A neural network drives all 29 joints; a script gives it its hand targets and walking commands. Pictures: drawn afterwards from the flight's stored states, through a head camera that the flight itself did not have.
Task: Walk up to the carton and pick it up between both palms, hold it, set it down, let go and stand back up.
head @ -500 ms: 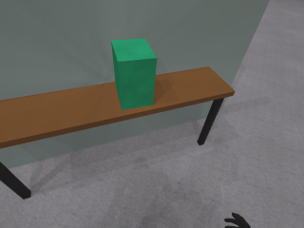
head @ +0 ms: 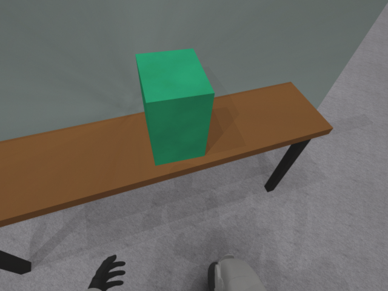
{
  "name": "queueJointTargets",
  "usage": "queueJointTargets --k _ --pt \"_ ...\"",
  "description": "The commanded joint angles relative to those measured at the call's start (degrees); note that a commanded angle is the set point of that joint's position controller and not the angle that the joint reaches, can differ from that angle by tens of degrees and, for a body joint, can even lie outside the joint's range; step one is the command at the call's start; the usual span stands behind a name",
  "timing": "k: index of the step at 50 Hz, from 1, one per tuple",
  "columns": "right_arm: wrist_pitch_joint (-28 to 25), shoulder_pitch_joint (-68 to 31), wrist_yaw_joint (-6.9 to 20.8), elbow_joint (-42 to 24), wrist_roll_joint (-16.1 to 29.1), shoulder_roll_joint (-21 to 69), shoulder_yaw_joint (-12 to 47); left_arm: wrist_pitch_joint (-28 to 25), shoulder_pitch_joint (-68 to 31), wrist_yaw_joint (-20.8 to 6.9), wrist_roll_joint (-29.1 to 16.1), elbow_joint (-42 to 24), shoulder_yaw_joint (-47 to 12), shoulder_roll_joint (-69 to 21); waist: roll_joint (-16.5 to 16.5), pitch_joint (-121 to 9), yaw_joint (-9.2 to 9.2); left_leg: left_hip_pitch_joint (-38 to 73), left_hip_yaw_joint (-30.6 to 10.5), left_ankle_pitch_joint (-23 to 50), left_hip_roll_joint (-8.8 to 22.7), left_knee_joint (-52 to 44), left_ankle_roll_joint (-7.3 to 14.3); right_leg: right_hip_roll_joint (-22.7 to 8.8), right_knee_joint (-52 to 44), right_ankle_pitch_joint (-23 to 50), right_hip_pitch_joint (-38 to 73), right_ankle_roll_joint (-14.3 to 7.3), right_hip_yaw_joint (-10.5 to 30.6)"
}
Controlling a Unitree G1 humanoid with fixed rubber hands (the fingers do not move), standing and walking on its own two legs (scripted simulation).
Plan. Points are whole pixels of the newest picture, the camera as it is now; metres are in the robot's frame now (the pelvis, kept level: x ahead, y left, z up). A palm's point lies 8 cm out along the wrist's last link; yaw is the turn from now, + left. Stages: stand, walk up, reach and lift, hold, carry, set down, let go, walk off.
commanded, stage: walk up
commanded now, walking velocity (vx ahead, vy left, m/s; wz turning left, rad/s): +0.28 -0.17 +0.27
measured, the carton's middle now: (173, 110) +0.61 -0.01 -0.05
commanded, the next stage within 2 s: none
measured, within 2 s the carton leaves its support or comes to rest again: neither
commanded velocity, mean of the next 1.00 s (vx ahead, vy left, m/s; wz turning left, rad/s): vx -0.01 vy -0.03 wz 0.13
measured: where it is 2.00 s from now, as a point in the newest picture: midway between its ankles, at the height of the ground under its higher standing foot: outside the picture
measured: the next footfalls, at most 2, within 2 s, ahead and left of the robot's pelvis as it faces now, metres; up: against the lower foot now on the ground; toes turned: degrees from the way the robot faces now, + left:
right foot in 0.08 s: +0.20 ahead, -0.14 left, +0.00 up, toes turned -7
left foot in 0.62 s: +0.21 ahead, +0.12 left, +0.00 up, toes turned +9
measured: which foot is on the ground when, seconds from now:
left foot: down 0.00-0.08, up 0.10-0.60, down 0.62-1.00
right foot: up 0.00-0.06, down 0.08-0.62, up 0.64-0.94, down 0.96-1.00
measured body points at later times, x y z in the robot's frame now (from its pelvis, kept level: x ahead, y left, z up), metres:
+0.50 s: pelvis +0.15 -0.04 +0.00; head +0.19 -0.05 +0.45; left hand +0.09 +0.19 -0.15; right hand +0.33 -0.26 -0.13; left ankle +0.22 +0.09 -0.69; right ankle +0.16 -0.14 -0.74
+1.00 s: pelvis +0.11 -0.01 +0.00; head +0.12 -0.03 +0.45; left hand +0.12 +0.23 -0.15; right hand +0.20 -0.24 -0.16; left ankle +0.19 +0.11 -0.74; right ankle +0.06 -0.13 -0.74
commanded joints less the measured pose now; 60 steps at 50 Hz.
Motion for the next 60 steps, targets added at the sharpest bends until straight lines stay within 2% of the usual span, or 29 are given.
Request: queueJointTargets --k 1,3,4,5,6,9,11,13,15,19,22,24,25,28,30,32,33,34,36,37,41,43,45,48,50,51,53,54,60 --pt "-0.37 3.54 -1.30 -1.84 0.18 -12.59 -2.80 -2.28 -2.82 0.44 -0.05 -4.67 -0.02 2.21 14.67 2.84 2.72 -2.01 -4.46 57.75 13.97 5.31 4.45 2.83 -8.02 -3.30 8.90 -2.94 -1.39" --pt "-0.67 2.27 -1.15 -2.23 0.54 -13.30 -2.76 -3.34 13.34 1.04 0.04 0.74 1.97 7.00 10.12 -8.61 10.13 -7.60 0.13 51.58 10.09 19.30 2.19 3.10 -13.48 8.98 33.39 -5.39 -1.26" --pt "-1.10 3.56 -0.99 -2.85 0.77 -11.08 -2.44 -3.75 21.34 1.78 1.06 3.00 3.43 10.93 1.46 -14.97 12.42 -18.01 1.25 31.85 8.04 31.07 0.79 -5.62 -9.60 19.53 49.13 -7.65 5.76" --pt "-0.17 9.23 -1.14 -2.82 2.42 -7.39 -1.56 -3.29 26.11 2.18 0.80 3.09 4.25 13.60 -11.93 -24.66 13.52 -32.20 4.43 -13.30 0.10 53.17 -1.23 -22.30 -9.22 34.00 63.91 -16.20 22.78" --pt "0.22 4.05 -1.09 -3.93 3.22 -7.25 -2.46 -2.05 28.19 3.16 -0.78 3.99 5.11 14.58 -12.67 -27.57 15.31 -35.33 1.23 -15.57 -1.01 62.46 0.59 -22.57 -15.02 23.98 61.06 -19.07 28.63" --pt "0.43 -8.86 0.49 -5.14 0.37 -7.34 -3.12 -2.68 15.23 4.02 0.43 2.45 3.60 6.62 3.33 -3.35 10.38 -35.48 -1.38 -2.31 4.84 58.37 2.34 -15.89 -21.58 9.77 33.15 -13.83 14.35" --pt "1.49 -6.31 0.46 -4.81 0.14 -3.83 -2.98 -4.00 15.26 3.80 0.11 3.09 2.84 4.09 -2.17 0.12 5.95 -27.37 -1.35 -0.27 4.86 52.44 2.48 -12.89 -23.80 11.56 21.13 -11.11 11.26" --pt "2.78 -7.13 -0.31 -4.82 0.14 -2.64 -2.29 -4.63 12.64 4.75 -0.65 1.90 1.79 3.31 0.80 2.26 4.62 -25.72 1.01 -1.24 2.10 48.98 0.93 -13.14 -21.56 45.49 18.55 -13.21 5.02" --pt "4.30 -9.33 -1.05 -4.24 0.92 -3.45 -2.72 -5.47 15.93 4.31 -0.05 1.96 1.13 4.48 -0.69 0.90 5.68 -29.38 1.11 -0.10 0.98 44.13 0.33 -16.59 -19.47 58.91 24.29 -13.62 7.88" --pt "6.98 -16.50 -0.04 -7.34 0.57 -9.66 -3.84 -3.60 14.23 5.03 -0.17 -0.25 1.93 8.15 -8.91 -6.05 5.70 -30.88 -1.95 2.77 1.66 41.12 -0.96 -16.91 -15.99 54.60 32.65 -12.31 8.60" --pt "8.06 -21.70 1.34 -8.85 0.59 -8.49 -2.39 -1.39 14.00 5.29 0.65 -0.17 1.54 6.67 -13.85 -1.94 6.37 -26.23 2.07 5.72 0.81 32.67 -1.37 -11.93 -17.35 39.22 25.98 -10.14 1.33" --pt "9.15 -24.60 1.45 -8.95 0.19 -10.02 -2.74 -0.41 17.60 5.16 0.39 -0.25 0.78 6.64 -6.35 -2.45 8.13 -25.13 3.02 3.84 -0.20 31.78 -1.45 -14.26 -17.93 30.79 25.70 -10.39 4.53" --pt "9.25 -23.89 1.67 -9.54 0.34 -9.00 -2.43 0.04 15.85 5.06 0.31 -0.68 1.59 9.10 -10.82 -2.25 7.21 -24.12 2.45 3.18 0.92 29.02 -1.11 -14.97 -18.10 25.14 25.37 -10.72 3.69" --pt "7.72 -26.22 1.70 -9.83 1.15 -9.90 -2.40 1.01 16.52 4.99 0.81 -0.54 1.62 10.14 -5.46 -2.01 8.16 -20.46 5.84 5.03 -0.43 20.50 -0.86 -14.12 -13.96 20.56 24.66 -9.99 3.30" --pt "5.88 -23.03 1.10 -8.64 0.70 -12.27 -3.07 1.14 17.64 4.80 0.40 -0.15 1.93 10.30 1.76 -5.01 6.83 -12.16 3.86 24.36 1.72 7.07 0.26 -10.52 -6.47 12.97 22.79 -5.23 0.30" --pt "4.74 -20.83 0.32 -9.33 1.25 -18.95 -4.50 1.53 21.06 4.59 -0.45 -0.66 0.74 4.84 17.46 -7.75 7.42 0.73 -12.88 69.64 20.49 7.30 7.71 -0.88 13.39 -32.90 7.82 0.77 -2.63" --pt "4.62 -17.99 -0.11 -8.27 1.38 -22.16 -5.73 3.19 18.06 5.66 -0.43 -1.15 0.13 3.78 20.74 -11.77 3.12 -7.16 -17.16 68.33 25.00 5.91 15.85 1.73 22.19 -37.81 10.65 0.55 3.46" --pt "4.80 -21.27 -0.41 -8.90 1.63 -20.08 -5.47 3.98 15.73 5.84 -0.23 -1.53 0.78 4.76 16.60 -11.24 3.91 -11.00 -16.26 52.78 23.20 3.18 16.01 1.72 27.21 -34.22 11.54 0.05 7.39" --pt "5.26 -28.75 -1.32 -10.50 1.38 -16.83 -4.45 4.25 15.85 4.74 0.20 -1.57 2.84 5.53 10.62 -7.20 8.49 -16.13 -11.24 25.08 17.26 -1.54 12.36 3.26 29.34 -25.62 10.31 -0.75 9.63" --pt "5.44 -30.35 -1.80 -11.28 1.31 -16.58 -4.23 4.09 16.16 4.44 0.35 -1.08 3.12 4.78 10.64 -4.22 9.56 -17.99 -9.07 25.27 15.86 -1.45 11.45 3.56 29.38 -24.16 9.90 -0.52 9.33" --pt "4.12 -26.87 -1.72 -8.58 0.91 -14.95 -3.65 3.55 16.54 4.02 -0.12 -0.98 2.55 3.65 8.13 -8.56 8.01 -14.31 -6.90 30.16 15.26 0.33 11.40 4.36 23.95 -22.11 10.95 -0.79 7.21" --pt "3.98 -26.64 -1.18 -7.11 0.72 -11.62 -2.70 3.41 16.87 3.48 0.36 -0.56 1.95 0.54 12.70 -10.10 8.12 -17.00 -7.27 4.11 11.04 -4.39 9.24 3.91 7.46 -21.25 19.59 -1.27 6.54" --pt "4.67 -24.42 -0.84 -5.94 0.09 -13.22 -2.90 3.24 18.54 3.98 -0.28 0.66 1.82 0.76 12.02 -9.52 7.84 -15.68 -7.87 -0.11 10.38 -4.88 9.56 5.77 -2.63 -21.74 22.96 -2.12 3.88" --pt "5.61 -23.06 -0.45 -3.48 0.47 -13.89 -2.75 2.21 22.43 4.75 -0.29 2.62 2.03 2.10 8.34 -4.96 9.77 -19.14 -8.80 -0.90 10.00 -4.29 5.08 4.52 -25.33 -9.97 30.40 -3.86 6.09" --pt "5.66 -22.24 -0.14 -3.33 2.03 -9.18 -1.42 0.90 18.43 4.64 -0.28 2.63 1.72 6.63 -8.27 0.74 7.21 -18.82 1.18 7.09 -0.39 3.27 1.21 -8.76 -32.73 -22.00 20.40 -6.75 23.81" --pt "5.66 -22.18 -0.01 -2.69 1.00 -9.55 -1.61 0.36 12.01 4.67 -0.03 1.73 1.32 5.04 -11.09 4.14 5.64 -15.45 2.34 9.64 0.84 6.06 1.57 -8.57 -32.49 -22.23 15.81 -7.18 20.41" --pt "5.02 -23.08 0.35 -1.11 0.87 -9.26 -1.52 -1.19 11.98 4.58 0.16 1.97 -0.10 2.65 -5.74 5.47 5.51 -12.83 1.02 17.59 1.21 2.81 2.58 -4.80 -30.82 -12.22 16.49 -4.51 15.50" --pt "4.61 -21.03 0.40 -0.42 0.90 -9.69 -1.51 -1.56 13.38 4.65 0.12 2.79 0.09 2.91 -9.51 3.64 5.18 -11.57 0.73 20.17 1.42 3.08 2.44 -3.12 -29.67 -10.57 19.04 -4.21 12.51" --pt "3.80 -16.19 -0.06 3.74 1.00 -9.01 -0.70 -1.46 18.37 5.21 -0.25 6.45 0.12 2.22 -4.12 3.07 6.35 -10.57 -0.77 15.85 3.11 2.27 0.25 -1.15 -28.53 -14.84 21.51 -4.96 12.22"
